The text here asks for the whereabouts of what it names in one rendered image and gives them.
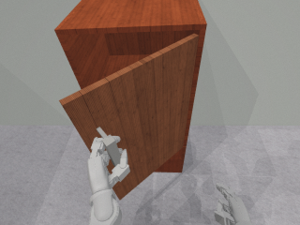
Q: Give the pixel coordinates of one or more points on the cupboard door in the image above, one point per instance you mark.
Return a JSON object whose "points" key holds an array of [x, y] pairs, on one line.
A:
{"points": [[145, 104]]}

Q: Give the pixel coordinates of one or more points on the robot left hand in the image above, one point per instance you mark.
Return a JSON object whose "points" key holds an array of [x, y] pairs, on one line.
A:
{"points": [[97, 166]]}

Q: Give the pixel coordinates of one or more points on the handle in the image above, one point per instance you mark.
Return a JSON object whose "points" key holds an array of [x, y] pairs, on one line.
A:
{"points": [[110, 146]]}

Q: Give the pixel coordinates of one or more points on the robot left forearm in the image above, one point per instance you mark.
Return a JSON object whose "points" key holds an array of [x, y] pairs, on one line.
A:
{"points": [[105, 210]]}

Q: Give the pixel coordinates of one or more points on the robot right hand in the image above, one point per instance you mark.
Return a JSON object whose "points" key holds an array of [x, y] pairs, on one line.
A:
{"points": [[233, 211]]}

